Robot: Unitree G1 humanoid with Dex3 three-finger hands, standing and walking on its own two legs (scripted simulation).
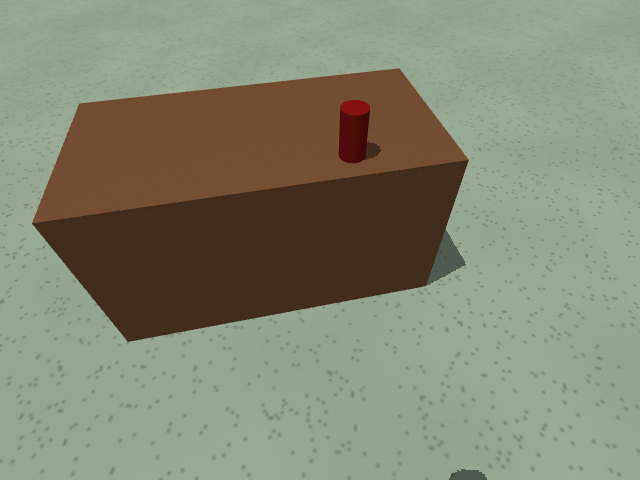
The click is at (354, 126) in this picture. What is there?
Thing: squat round
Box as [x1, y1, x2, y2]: [339, 100, 369, 162]
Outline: 349,100 342,103 340,106 339,157 347,162 358,162 362,160 365,156 369,106 363,101
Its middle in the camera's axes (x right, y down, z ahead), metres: +0.09 -0.26 +1.02
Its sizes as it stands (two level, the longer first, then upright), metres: 0.074 0.074 0.144
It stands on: a support 0.60 m high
